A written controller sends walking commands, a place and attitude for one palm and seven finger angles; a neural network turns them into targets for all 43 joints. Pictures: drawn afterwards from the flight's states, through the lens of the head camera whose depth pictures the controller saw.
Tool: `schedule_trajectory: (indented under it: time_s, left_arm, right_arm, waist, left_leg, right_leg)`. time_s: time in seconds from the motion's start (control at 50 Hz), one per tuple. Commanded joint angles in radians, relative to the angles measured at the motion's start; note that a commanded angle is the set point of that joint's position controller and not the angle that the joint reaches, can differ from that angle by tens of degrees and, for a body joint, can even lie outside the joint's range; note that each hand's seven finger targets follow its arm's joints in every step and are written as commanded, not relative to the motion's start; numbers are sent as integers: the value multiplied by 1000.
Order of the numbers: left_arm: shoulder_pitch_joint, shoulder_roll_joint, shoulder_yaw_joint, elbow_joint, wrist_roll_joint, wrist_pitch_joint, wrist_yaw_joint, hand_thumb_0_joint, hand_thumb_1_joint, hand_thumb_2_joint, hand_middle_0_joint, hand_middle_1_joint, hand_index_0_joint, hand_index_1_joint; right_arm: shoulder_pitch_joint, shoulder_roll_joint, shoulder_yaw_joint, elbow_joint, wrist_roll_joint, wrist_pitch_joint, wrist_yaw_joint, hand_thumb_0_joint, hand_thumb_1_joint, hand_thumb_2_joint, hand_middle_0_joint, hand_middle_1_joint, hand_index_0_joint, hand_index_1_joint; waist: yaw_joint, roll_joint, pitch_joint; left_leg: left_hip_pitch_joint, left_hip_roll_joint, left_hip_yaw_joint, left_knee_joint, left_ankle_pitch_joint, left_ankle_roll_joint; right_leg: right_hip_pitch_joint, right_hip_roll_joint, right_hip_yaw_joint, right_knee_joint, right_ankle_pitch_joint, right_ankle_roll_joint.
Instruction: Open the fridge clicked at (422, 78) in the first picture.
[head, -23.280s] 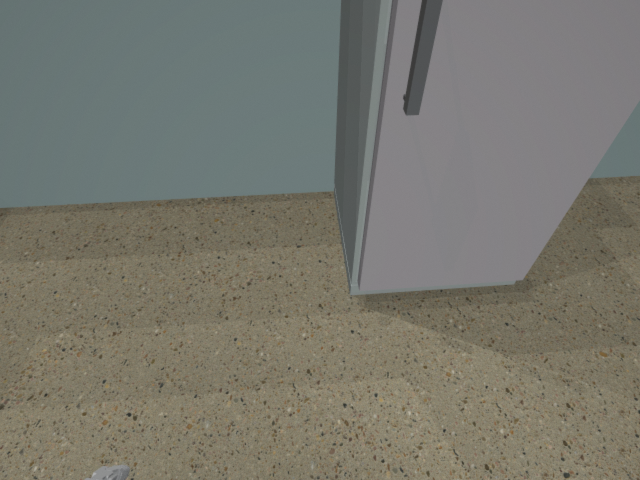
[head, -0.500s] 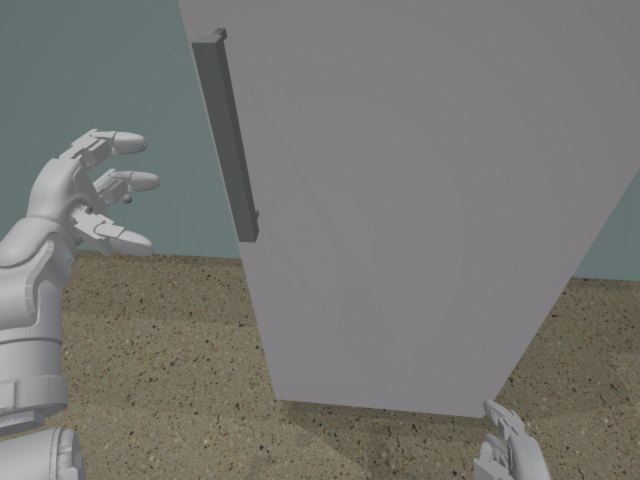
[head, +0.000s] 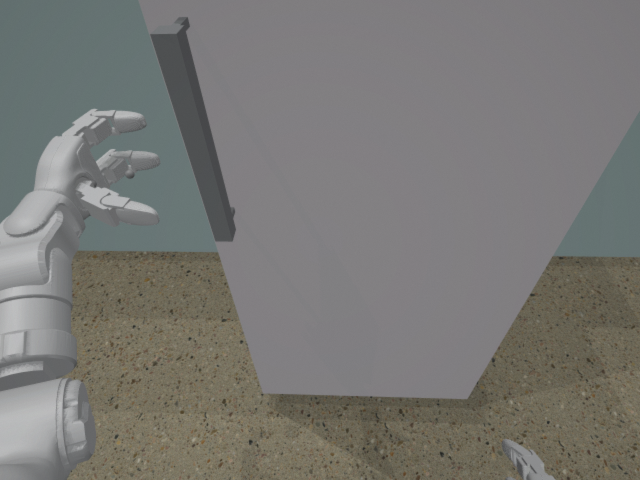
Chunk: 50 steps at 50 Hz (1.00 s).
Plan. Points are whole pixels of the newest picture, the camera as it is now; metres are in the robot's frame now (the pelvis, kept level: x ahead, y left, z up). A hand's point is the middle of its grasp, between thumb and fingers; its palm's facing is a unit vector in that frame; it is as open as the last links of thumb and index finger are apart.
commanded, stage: move the hooked fingers beside the handle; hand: left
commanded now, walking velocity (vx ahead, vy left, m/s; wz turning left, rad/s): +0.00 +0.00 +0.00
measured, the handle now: (207, 144) +0.49 +0.18 +0.20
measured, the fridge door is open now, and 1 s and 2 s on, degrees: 0 0 0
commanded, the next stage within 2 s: feel for the door with the fingertips in 1.04 s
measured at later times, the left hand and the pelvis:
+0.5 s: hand (139, 164) +0.42 +0.24 +0.21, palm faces +0.05 -1.00 -0.02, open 14.0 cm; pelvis +0.01 +0.00 +0.00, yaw -1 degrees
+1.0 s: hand (146, 166) +0.42 +0.23 +0.21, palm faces +0.05 -1.00 -0.02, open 14.0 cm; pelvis +0.01 +0.01 +0.00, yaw -1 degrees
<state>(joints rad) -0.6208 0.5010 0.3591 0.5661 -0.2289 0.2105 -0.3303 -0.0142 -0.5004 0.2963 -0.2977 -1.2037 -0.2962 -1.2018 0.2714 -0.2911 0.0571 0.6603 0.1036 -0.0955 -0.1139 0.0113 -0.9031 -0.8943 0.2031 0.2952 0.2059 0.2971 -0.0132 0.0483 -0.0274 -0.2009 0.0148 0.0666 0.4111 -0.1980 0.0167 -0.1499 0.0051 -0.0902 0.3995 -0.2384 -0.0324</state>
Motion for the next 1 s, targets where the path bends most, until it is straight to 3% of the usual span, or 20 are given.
schedule_trajectory:
  time_s: [0.0,0.1,0.18,0.22,0.24,0.3,0.4,0.46,0.5,0.58,0.62,0.68,0.7,0.72,0.76,0.84,0.88,0.9,0.94,0.98]
  left_arm:
    - [-487,306,74,-163,-12,-72,13,0,-500,300,-300,-1200,-300,-1200]
    - [-513,282,56,-171,-7,-106,20,0,-500,300,-300,-1200,-300,-1200]
    - [-581,301,55,-41,6,-98,20,0,-500,300,-300,-1200,-300,-1200]
    - [-598,325,69,-53,16,-115,26,0,-500,300,-300,-1200,-300,-1200]
    - [-597,329,75,-62,20,-124,25,0,-500,300,-300,-1200,-300,-1200]
    - [-527,316,80,-77,6,-143,16,0,-500,300,-300,-1200,-300,-1200]
    - [-452,324,98,-92,-1,-120,-2,0,-500,300,-300,-1200,-300,-1200]
    - [-506,299,78,-158,-3,-112,1,0,-500,300,-300,-1200,-300,-1200]
    - [-475,323,101,-165,-11,-113,5,0,-500,300,-300,-1200,-300,-1200]
    - [-567,249,26,-168,-6,-103,6,0,-500,300,-300,-1200,-300,-1200]
    - [-575,266,36,-151,-8,-102,14,0,-500,300,-300,-1200,-300,-1200]
    - [-628,215,-15,-129,-1,-98,23,0,-500,300,-300,-1200,-300,-1200]
    - [-603,229,4,-121,-3,-104,31,0,-500,300,-300,-1200,-300,-1200]
    - [-610,258,26,-133,1,-106,37,0,-500,300,-300,-1200,-300,-1200]
    - [-588,218,7,-127,1,-105,41,0,-500,300,-300,-1200,-300,-1200]
    - [-489,273,70,-110,3,-96,50,0,-500,300,-300,-1200,-300,-1200]
    - [-493,239,36,-91,9,-82,50,0,-500,300,-300,-1200,-300,-1200]
    - [-492,262,54,-91,9,-86,53,0,-500,300,-300,-1200,-300,-1200]
    - [-510,299,81,-120,13,-88,56,0,-500,300,-300,-1200,-300,-1200]
    - [-595,255,29,-150,14,-106,53,0,-500,300,-300,-1200,-300,-1200]
  right_arm:
    - [-89,-126,-48,-149,0,-50,-6,0,-900,-900,200,300,200,300]
    - [-73,-121,-52,-152,-5,-46,-3,0,-900,-900,200,300,200,300]
    - [-52,-131,-52,-128,-2,-38,-8,0,-900,-900,200,300,200,300]
    - [-47,-133,-55,-133,-6,-36,-5,0,-900,-900,200,300,200,300]
    - [-43,-129,-56,-135,-7,-35,-3,0,-900,-900,200,300,200,300]
    - [-38,-128,-59,-149,-9,-30,3,0,-900,-900,200,300,200,300]
    - [-47,-131,-61,-166,-4,-21,9,0,-900,-900,200,300,200,300]
    - [-55,-127,-60,-168,-4,-20,9,0,-900,-900,200,300,200,300]
    - [-54,-130,-61,-170,-4,-15,6,0,-900,-900,200,300,200,300]
    - [-64,-123,-54,-157,-1,-20,-2,0,-900,-900,200,300,200,300]
    - [-60,-127,-56,-147,-2,-22,-6,0,-900,-900,200,300,200,300]
    - [-63,-123,-49,-139,-3,-24,-8,0,-900,-900,200,300,200,300]
    - [-54,-121,-53,-140,-5,-25,-7,0,-900,-900,200,300,200,300]
    - [-60,-125,-52,-140,-7,-24,-5,0,-900,-900,200,300,200,300]
    - [-62,-119,-51,-144,-10,-23,-1,0,-900,-900,200,300,200,300]
    - [-69,-120,-51,-157,-10,-8,6,0,-900,-900,200,300,200,300]
    - [-74,-119,-48,-161,-6,0,7,0,-900,-900,200,300,200,300]
    - [-68,-122,-53,-160,-6,3,5,0,-900,-900,200,300,200,300]
    - [-78,-119,-50,-169,-6,5,2,0,-900,-900,200,300,200,300]
    - [-78,-118,-48,-165,-5,1,-4,0,-900,-900,200,300,200,300]
  waist:
    - [2,-16,-240]
    - [2,-1,-289]
    - [-16,-12,-237]
    - [-8,-1,-280]
    - [-5,27,-300]
    - [8,-20,-321]
    - [19,-18,-299]
    - [4,14,-291]
    - [8,-29,-296]
    - [-21,34,-250]
    - [-21,13,-261]
    - [-29,48,-257]
    - [-23,12,-277]
    - [-14,31,-294]
    - [-11,0,-308]
    - [20,-26,-299]
    - [11,-27,-250]
    - [9,-51,-260]
    - [14,-1,-259]
    - [-11,2,-256]
  left_leg:
    - [142,-8,-73,-21,159,34]
    - [169,-7,-67,-10,227,35]
    - [125,-8,-68,-14,155,34]
    - [136,-9,-67,-7,198,37]
    - [149,-9,-65,-2,222,35]
    - [154,-5,-65,3,271,37]
    - [143,-5,-57,3,276,37]
    - [161,-4,-64,4,266,34]
    - [156,-3,-61,4,265,36]
    - [176,-3,-72,1,214,33]
    - [180,-3,-78,4,212,33]
    - [181,-4,-89,-6,184,26]
    - [189,-4,-85,1,204,30]
    - [188,-4,-89,-1,214,28]
    - [193,-3,-88,-1,238,27]
    - [154,-2,-77,-9,264,27]
    - [132,-1,-76,-16,232,26]
    - [136,0,-70,-13,229,30]
    - [137,-4,-68,-17,212,31]
    - [153,-1,-77,-20,191,29]
  right_leg:
    - [-20,-11,66,-59,237,9]
    - [6,-9,66,-42,309,7]
    - [-40,-10,71,-50,257,11]
    - [-8,-12,76,-40,298,8]
    - [0,-13,76,-35,322,6]
    - [31,-9,69,-23,373,6]
    - [23,-8,68,-17,383,7]
    - [-5,-5,69,-23,365,7]
    - [12,-4,65,-25,359,7]
    - [-60,0,65,-39,287,5]
    - [-59,1,63,-42,280,4]
    - [-79,-1,59,-44,240,0]
    - [-62,0,58,-45,254,0]
    - [-48,-2,62,-41,269,-2]
    - [-35,-2,59,-34,294,0]
    - [12,-6,62,-26,342,1]
    - [-13,-6,59,-31,312,3]
    - [-4,-7,61,-36,311,5]
    - [-2,-7,71,-41,299,4]
    - [-28,-4,65,-46,261,4]
